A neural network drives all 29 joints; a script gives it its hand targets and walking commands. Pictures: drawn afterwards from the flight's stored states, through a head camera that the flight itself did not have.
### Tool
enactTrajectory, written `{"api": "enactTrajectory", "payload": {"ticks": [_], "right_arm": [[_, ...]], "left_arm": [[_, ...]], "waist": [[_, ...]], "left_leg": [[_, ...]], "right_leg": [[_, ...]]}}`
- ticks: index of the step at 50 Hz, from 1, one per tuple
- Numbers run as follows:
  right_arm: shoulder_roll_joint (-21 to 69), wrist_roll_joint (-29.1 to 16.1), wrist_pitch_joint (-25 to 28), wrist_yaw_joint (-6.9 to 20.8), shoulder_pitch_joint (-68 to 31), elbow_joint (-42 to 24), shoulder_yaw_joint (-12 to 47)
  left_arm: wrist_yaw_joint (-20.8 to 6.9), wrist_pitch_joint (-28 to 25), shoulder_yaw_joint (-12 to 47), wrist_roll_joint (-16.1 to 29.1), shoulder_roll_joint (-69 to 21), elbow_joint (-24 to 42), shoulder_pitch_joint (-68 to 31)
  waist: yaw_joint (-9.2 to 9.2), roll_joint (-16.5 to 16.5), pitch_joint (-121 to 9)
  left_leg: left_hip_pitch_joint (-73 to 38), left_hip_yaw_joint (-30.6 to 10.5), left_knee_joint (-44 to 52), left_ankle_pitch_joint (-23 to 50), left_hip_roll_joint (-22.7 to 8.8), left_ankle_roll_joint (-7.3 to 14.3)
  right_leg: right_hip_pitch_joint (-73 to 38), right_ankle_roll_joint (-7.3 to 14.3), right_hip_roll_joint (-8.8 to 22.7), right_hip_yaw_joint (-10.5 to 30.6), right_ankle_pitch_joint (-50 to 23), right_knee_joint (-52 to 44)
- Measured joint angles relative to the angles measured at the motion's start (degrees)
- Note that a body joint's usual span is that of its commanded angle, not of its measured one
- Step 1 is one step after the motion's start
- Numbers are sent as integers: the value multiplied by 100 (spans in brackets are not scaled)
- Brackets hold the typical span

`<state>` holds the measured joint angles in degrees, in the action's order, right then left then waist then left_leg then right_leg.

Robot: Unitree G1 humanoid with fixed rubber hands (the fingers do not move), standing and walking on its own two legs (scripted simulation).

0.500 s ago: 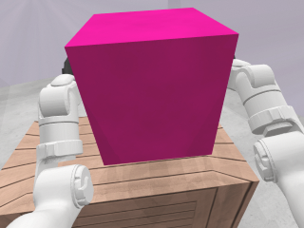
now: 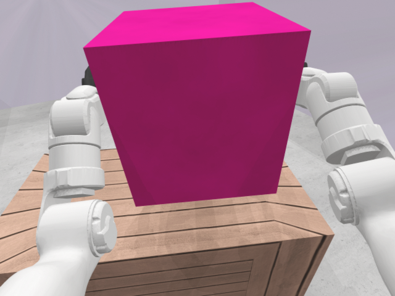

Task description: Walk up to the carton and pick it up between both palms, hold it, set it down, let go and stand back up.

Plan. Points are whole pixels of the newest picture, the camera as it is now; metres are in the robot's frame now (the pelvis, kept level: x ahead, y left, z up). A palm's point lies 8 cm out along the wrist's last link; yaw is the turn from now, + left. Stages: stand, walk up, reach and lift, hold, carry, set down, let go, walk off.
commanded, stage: hold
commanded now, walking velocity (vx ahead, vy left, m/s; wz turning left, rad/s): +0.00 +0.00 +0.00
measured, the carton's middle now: (197, 98) +0.41 +0.00 +0.28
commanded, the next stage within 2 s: none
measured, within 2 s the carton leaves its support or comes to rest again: neither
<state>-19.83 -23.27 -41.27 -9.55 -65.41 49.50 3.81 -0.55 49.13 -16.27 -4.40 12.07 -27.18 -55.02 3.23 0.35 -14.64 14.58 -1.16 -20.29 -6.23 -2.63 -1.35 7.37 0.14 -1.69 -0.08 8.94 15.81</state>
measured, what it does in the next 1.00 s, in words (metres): stands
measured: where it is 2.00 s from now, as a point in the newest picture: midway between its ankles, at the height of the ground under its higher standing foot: outside the picture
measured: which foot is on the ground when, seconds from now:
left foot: down 0.00-1.00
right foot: down 0.00-1.00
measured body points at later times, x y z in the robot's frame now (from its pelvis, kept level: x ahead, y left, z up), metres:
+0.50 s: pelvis +0.01 +0.00 +0.00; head -0.08 +0.01 +0.44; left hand +0.38 +0.19 +0.30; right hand +0.39 -0.19 +0.30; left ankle +0.05 +0.13 -0.75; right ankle -0.01 -0.12 -0.75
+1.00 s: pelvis +0.00 +0.00 +0.00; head -0.09 +0.01 +0.44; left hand +0.38 +0.18 +0.30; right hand +0.39 -0.19 +0.32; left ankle +0.05 +0.13 -0.75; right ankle -0.01 -0.12 -0.75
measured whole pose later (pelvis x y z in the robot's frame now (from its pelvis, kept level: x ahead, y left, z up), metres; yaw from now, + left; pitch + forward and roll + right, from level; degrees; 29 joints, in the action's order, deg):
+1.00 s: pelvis +0.00 +0.00 +0.00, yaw +0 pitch +0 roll -1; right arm -20.0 -24.4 -41.4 -9.9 -63.4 47.2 4.5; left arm -0.1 50.1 -17.6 -5.2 10.3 -23.1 -52.3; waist 2.7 0.7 -14.4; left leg 13.6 -1.2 -20.3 -6.7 -2.7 -1.5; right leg 6.4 0.3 -1.8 0.1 9.3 15.7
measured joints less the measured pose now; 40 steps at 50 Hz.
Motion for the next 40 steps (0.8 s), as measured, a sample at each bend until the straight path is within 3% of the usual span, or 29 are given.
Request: {"api": "enactTrajectory", "payload": {"ticks": [15,27,33,40], "right_arm": [[-110,-175,18,13,219,-222,110],[-75,-281,-20,-105,477,-663,177],[4,-201,-65,-106,471,-623,43],[8,-93,-75,-61,312,-377,20]], "left_arm": [[184,75,104,60,-159,440,340],[144,198,-97,13,-223,810,487],[77,229,-91,-55,-211,818,516],[33,140,-171,-98,-217,482,339]], "waist": [[-40,72,81],[-28,83,112],[29,84,123],[-32,79,71]], "left_leg": [[70,14,-80,-57,7,18],[-96,-11,-66,-105,0,2],[-161,-48,-53,-97,11,-9],[-142,-6,-28,-75,-1,-2]], "right_leg": [[28,-25,7,20,0,-18],[-163,-13,-4,1,34,-72],[-235,-2,2,-36,47,-70],[-162,3,-5,9,49,-18]]}}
